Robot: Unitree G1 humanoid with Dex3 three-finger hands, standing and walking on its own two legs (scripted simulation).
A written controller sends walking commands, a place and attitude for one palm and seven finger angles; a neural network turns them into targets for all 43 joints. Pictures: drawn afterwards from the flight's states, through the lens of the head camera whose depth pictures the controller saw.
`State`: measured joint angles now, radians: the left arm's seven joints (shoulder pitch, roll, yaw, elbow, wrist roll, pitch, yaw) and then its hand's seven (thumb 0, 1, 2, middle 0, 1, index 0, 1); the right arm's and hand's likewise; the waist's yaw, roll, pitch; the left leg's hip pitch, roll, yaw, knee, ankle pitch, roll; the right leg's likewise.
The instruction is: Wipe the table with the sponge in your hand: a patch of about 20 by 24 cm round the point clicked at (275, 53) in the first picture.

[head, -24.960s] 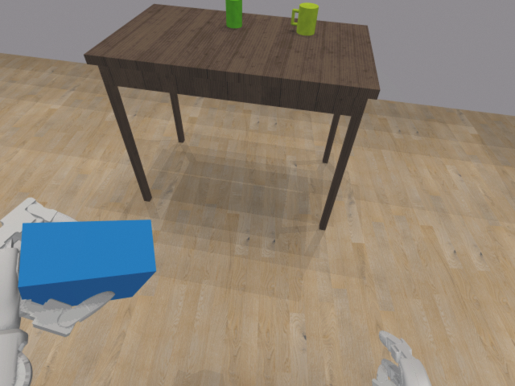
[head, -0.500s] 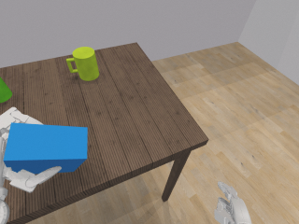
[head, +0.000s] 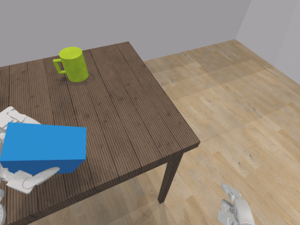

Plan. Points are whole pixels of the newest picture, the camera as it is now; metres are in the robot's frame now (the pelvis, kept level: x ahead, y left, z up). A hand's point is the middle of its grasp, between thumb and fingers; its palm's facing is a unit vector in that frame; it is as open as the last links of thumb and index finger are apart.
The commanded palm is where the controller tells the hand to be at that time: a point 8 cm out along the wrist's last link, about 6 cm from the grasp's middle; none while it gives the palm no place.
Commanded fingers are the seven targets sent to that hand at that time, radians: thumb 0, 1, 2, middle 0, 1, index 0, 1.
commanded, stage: shuffle to correct the standing spot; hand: left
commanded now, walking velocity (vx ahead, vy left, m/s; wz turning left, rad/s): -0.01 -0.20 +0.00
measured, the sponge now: (57, 152) +0.23 +0.20 +0.14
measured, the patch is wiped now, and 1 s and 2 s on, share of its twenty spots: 0.00 0.00 0.00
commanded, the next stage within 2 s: none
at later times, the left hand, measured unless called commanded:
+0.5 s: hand (18, 158) +0.21 +0.26 +0.16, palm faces +0.33 -0.87 -0.38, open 10.5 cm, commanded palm +0.15 +0.29 +0.18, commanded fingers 0.00 0.10 1.30 -1.20 -1.60 -1.20 -1.60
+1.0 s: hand (21, 154) +0.21 +0.25 +0.16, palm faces +0.34 -0.86 -0.38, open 10.5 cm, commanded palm +0.15 +0.29 +0.18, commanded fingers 0.00 0.10 1.30 -1.20 -1.60 -1.20 -1.60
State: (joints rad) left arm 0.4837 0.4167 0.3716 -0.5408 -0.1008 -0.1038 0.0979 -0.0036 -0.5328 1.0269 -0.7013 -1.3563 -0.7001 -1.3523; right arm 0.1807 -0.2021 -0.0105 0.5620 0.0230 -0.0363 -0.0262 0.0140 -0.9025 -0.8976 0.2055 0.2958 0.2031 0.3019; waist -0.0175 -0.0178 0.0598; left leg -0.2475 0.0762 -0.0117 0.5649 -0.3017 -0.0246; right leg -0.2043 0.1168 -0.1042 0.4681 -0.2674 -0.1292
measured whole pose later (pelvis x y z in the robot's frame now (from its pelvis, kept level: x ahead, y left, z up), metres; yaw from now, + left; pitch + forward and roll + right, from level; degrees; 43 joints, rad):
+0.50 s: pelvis -0.01 +0.01 +0.00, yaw +0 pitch +0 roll -1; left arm 0.48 0.40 0.35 -0.54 -0.09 -0.09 0.10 0.00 -0.53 1.03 -0.70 -1.36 -0.70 -1.35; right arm 0.21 -0.19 0.00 0.57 0.02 -0.04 -0.04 0.01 -0.90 -0.90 0.21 0.30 0.20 0.30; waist 0.00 -0.03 0.05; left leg -0.24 0.07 -0.01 0.52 -0.27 -0.04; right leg -0.20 0.10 -0.10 0.43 -0.23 -0.10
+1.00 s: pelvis +0.00 +0.01 +0.00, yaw +0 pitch +0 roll -1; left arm 0.48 0.40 0.35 -0.54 -0.10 -0.08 0.11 0.00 -0.53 1.03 -0.70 -1.35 -0.70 -1.35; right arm 0.20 -0.21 -0.01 0.57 0.03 -0.03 -0.04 0.01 -0.90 -0.90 0.21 0.30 0.20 0.30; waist 0.00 -0.02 0.05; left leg -0.24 0.07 -0.01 0.54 -0.29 -0.05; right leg -0.20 0.11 -0.11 0.44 -0.25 -0.12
